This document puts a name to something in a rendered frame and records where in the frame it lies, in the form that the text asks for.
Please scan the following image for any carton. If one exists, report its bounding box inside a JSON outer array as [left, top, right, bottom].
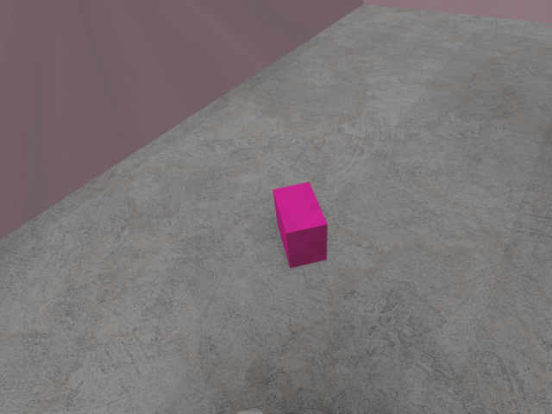
[[273, 182, 328, 268]]

